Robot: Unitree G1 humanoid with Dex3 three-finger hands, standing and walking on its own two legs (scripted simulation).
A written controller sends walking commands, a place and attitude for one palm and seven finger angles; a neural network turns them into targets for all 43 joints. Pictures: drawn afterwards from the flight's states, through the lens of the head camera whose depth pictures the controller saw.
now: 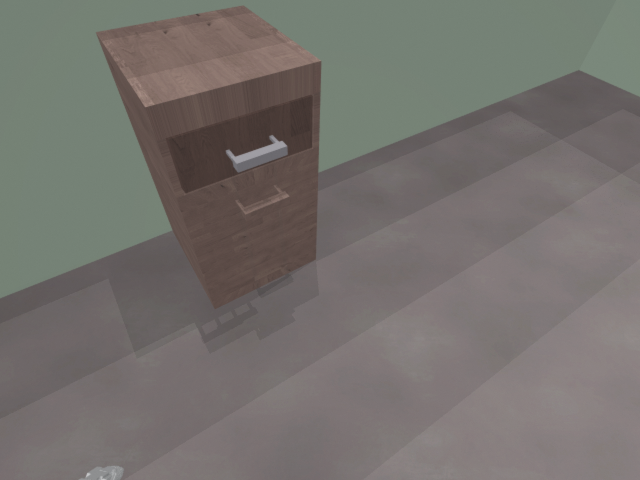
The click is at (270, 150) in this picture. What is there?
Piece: drawer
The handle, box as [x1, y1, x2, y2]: [226, 135, 287, 172]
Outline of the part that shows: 286,145 282,141 279,142 271,135 269,136 269,138 274,143 235,157 229,150 226,150 226,153 232,160 233,166 238,172 287,154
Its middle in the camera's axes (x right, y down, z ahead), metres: -0.17 -0.22 +0.99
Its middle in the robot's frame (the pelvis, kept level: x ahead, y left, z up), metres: +0.88 +0.21 -0.13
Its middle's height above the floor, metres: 0.64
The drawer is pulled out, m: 0.00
